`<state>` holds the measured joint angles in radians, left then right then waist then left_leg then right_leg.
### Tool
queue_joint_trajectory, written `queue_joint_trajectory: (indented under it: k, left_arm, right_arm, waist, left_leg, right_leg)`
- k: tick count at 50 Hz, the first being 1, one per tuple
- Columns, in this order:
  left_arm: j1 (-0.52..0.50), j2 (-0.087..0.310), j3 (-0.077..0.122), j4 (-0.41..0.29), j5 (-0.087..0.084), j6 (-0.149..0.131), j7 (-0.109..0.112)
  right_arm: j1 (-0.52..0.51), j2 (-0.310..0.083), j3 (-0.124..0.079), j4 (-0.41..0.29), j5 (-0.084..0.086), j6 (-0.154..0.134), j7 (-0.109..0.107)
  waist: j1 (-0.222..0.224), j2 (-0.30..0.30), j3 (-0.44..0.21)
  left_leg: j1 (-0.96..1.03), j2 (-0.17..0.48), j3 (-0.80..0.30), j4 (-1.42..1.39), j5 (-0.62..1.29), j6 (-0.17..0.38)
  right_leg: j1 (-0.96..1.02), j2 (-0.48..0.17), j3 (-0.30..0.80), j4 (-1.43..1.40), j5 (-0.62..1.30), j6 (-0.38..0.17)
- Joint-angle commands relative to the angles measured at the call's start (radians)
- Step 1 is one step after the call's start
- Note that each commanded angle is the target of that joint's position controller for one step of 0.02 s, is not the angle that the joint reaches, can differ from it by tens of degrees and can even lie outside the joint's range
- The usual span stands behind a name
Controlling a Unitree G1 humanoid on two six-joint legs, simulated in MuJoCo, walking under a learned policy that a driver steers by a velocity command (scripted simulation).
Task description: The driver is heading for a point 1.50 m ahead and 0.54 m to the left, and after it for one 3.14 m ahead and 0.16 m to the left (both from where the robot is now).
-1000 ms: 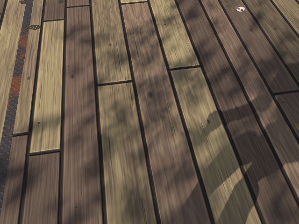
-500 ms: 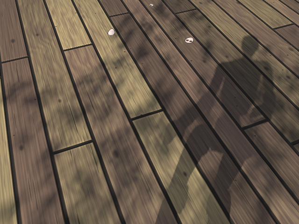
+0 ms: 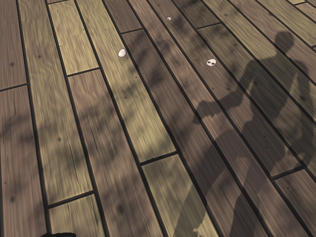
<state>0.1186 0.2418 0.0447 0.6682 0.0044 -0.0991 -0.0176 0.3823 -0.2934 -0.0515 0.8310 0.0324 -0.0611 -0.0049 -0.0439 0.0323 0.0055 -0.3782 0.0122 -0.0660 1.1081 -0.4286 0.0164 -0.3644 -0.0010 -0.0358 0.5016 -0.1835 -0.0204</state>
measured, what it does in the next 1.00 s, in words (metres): walks ahead, turning left: left foot, then right foot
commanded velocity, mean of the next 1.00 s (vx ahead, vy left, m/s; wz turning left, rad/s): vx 0.33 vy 0.00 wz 0.53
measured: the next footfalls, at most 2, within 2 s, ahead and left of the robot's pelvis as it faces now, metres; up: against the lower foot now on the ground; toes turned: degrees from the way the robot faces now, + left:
left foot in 0.40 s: +0.34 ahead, +0.18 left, +0.00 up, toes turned +16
right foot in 0.90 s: +0.48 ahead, +0.01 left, +0.00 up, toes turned +36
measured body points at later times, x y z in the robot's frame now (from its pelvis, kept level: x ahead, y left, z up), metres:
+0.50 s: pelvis +0.23 +0.08 -0.01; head +0.28 +0.11 +0.43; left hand +0.24 +0.38 -0.13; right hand +0.49 -0.12 -0.09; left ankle +0.30 +0.17 -0.73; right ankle +0.15 -0.11 -0.63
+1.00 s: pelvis +0.38 +0.09 +0.00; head +0.39 +0.08 +0.45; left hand +0.33 +0.39 -0.09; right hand +0.65 -0.05 -0.10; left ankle +0.30 +0.18 -0.69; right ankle +0.45 -0.01 -0.73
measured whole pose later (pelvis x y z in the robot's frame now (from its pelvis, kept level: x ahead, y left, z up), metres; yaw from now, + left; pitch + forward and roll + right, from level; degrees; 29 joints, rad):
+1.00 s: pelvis +0.38 +0.09 +0.00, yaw +33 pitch +2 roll +0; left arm 0.24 0.28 0.06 0.75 0.01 -0.09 0.00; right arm 0.24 -0.30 -0.05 0.65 0.01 -0.01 -0.01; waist 0.02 0.04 -0.05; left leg -0.46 -0.10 -0.13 0.94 -0.45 0.04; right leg -0.28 0.02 0.04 0.49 -0.26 -0.02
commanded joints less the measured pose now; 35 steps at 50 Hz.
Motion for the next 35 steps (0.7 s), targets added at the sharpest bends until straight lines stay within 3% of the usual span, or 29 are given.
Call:
queue_joint_trajectory:
  k: [1,3,5,10,14,16,17,18,19,20,21,22,23,24,25,26,28,32,35]
  left_arm:
    - [0.107,0.095,0.034,0.005,0.006,-0.005,0.002]
    - [0.085,0.103,0.041,0.022,0.005,-0.017,0.003]
    - [0.088,0.126,0.052,0.042,0.006,-0.024,0.008]
    - [0.114,0.175,0.066,0.08,0.002,-0.014,0.023]
    - [0.165,0.215,0.078,0.111,-0.018,0.005,0.025]
    - [0.152,0.236,0.084,0.115,-0.026,0.023,0.03]
    - [0.146,0.254,0.088,0.112,-0.031,0.032,0.036]
    - [0.135,0.262,0.09,0.108,-0.038,0.042,0.042]
    - [0.134,0.243,0.082,0.102,-0.042,0.044,0.045]
    - [0.177,0.179,0.059,0.08,-0.002,0.037,0.042]
    - [0.297,0.082,0.02,0.042,0.028,0.017,0.027]
    - [0.211,0.191,0.04,0.057,-0.003,0.005,0.02]
    - [0.126,0.201,0.043,0.026,-0.03,0.006,0.022]
    - [0.107,0.185,0.039,0.032,-0.016,0.012,0.036]
    - [0.102,0.19,0.043,0.036,0.001,0.024,0.049]
    - [0.118,0.199,0.048,0.037,0.003,0.041,0.052]
    - [0.145,0.174,0.044,0.043,0.009,0.06,0.056]
    - [0.09,0.147,0.033,0.027,0.014,0.074,0.064]
    - [0.02,0.142,0.029,0.008,0.005,0.081,0.056]
  right_arm:
    - [-0.06,-0.086,-0.03,-0.105,-0.004,-0.001,0.001]
    - [-0.063,-0.048,-0.025,-0.115,-0.002,0.019,0.006]
    - [-0.094,-0.038,-0.024,-0.136,-0.008,0.029,0.007]
    - [-0.231,-0.019,-0.011,-0.183,-0.011,0.023,0.035]
    - [-0.345,-0.03,-0.01,-0.24,-0.009,0.025,0.057]
    - [-0.352,-0.052,-0.021,-0.262,-0.019,0.026,0.066]
    - [-0.315,-0.072,-0.032,-0.262,-0.025,0.027,0.067]
    - [-0.213,-0.103,-0.051,-0.241,-0.027,0.026,0.067]
    - [-0.063,-0.158,-0.083,-0.201,-0.028,0.027,0.056]
    - [0.02,-0.255,-0.109,-0.19,-0.026,0.038,0.029]
    - [-0.056,-0.348,-0.106,-0.241,-0.048,0.032,0.026]
    - [-0.028,-0.269,-0.092,-0.266,-0.041,0.029,0.037]
    - [-0.077,-0.22,-0.077,-0.261,-0.034,0.023,0.041]
    - [-0.126,-0.181,-0.069,-0.255,-0.016,0.022,0.038]
    - [-0.174,-0.156,-0.061,-0.262,-0.014,0.027,0.031]
    - [-0.205,-0.148,-0.057,-0.274,-0.028,0.032,0.026]
    - [-0.229,-0.161,-0.061,-0.279,-0.045,0.032,0.02]
    - [-0.211,-0.175,-0.065,-0.266,-0.029,0.046,-0.007]
    - [-0.21,-0.171,-0.064,-0.268,-0.02,0.067,-0.024]
  waist:
    - [0.064,-0.153,-0.033]
    - [0.039,-0.142,-0.008]
    - [0.032,-0.109,0.01]
    - [0.074,-0.084,0.042]
    - [0.108,-0.079,0.077]
    - [0.09,-0.092,0.075]
    - [0.064,-0.116,0.036]
    - [0.008,-0.12,-0.026]
    - [-0.069,-0.09,-0.11]
    - [-0.078,0.086,-0.197]
    - [0.049,0.274,-0.363]
    - [-0.053,0.085,-0.48]
    - [-0.039,0.049,-0.343]
    - [-0.004,-0.019,-0.224]
    - [0.027,-0.011,-0.162]
    - [0.061,0.012,-0.144]
    - [0.088,0.03,-0.15]
    - [0.075,0.042,-0.171]
    - [0.051,0.062,-0.16]
  left_leg:
    - [-0.342,0.113,-0.045,0.08,0.112,-0.007]
    - [-0.31,0.122,-0.035,0.054,0.153,-0.018]
    - [-0.336,0.126,-0.041,-0.001,0.212,-0.03]
    - [-0.305,0.113,0.012,-0.279,0.443,-0.018]
    - [-0.302,0.098,0.063,-0.411,0.413,0.018]
    - [-0.256,0.057,0.112,-0.459,0.334,0.045]
    - [-0.184,0.015,0.147,-0.464,0.288,0.062]
    - [-0.054,-0.034,0.175,-0.501,0.294,0.084]
    - [0.172,-0.079,0.173,-0.575,0.41,0.118]
    - [0.458,0.085,-0.058,-0.567,0.761,0.182]
    - [0.72,0.364,-0.582,-0.604,0.967,0.414]
    - [0.707,0.357,-0.588,-0.664,0.901,0.407]
    - [0.603,0.311,-0.441,-0.675,0.863,0.36]
    - [0.457,0.249,-0.343,-0.689,0.803,0.305]
    - [0.327,0.216,-0.292,-0.713,0.779,0.278]
    - [0.218,0.191,-0.262,-0.741,0.781,0.267]
    - [0.122,0.17,-0.228,-0.758,0.844,0.272]
    - [0.12,0.142,-0.229,-0.743,0.776,0.253]
    - [0.117,0.115,-0.28,-0.763,0.426,0.217]
  right_leg:
    - [0.308,-0.278,0.294,-0.288,0.03,-0.171]
    - [0.239,-0.271,0.203,-0.335,0.128,-0.176]
    - [0.23,-0.277,0.131,-0.356,0.21,-0.184]
    - [0.256,-0.252,-0.038,-0.365,0.25,-0.153]
    - [0.352,-0.286,-0.093,-0.341,0.246,-0.125]
    - [0.395,-0.287,-0.13,-0.239,0.504,-0.099]
    - [0.409,-0.28,-0.145,-0.147,0.703,-0.083]
    - [0.4,-0.258,-0.162,0.002,0.832,-0.062]
    - [0.317,-0.21,-0.185,0.214,0.786,-0.021]
    - [0.052,-0.139,-0.189,0.542,0.27,0.048]
    - [-0.285,0.047,-0.041,0.893,-0.534,0.108]
    - [-0.301,0.01,0.135,0.953,-0.5,0.09]
    - [-0.356,-0.025,0.124,0.915,-0.406,0.071]
    - [-0.361,-0.064,0.11,0.832,-0.327,0.069]
    - [-0.32,-0.086,0.111,0.769,-0.274,0.072]
    - [-0.245,-0.093,0.117,0.74,-0.243,0.071]
    - [-0.181,-0.069,0.102,0.689,-0.205,0.085]
    - [-0.203,-0.037,0.118,0.53,-0.118,0.114]
    - [-0.201,-0.021,0.137,0.394,-0.038,0.116]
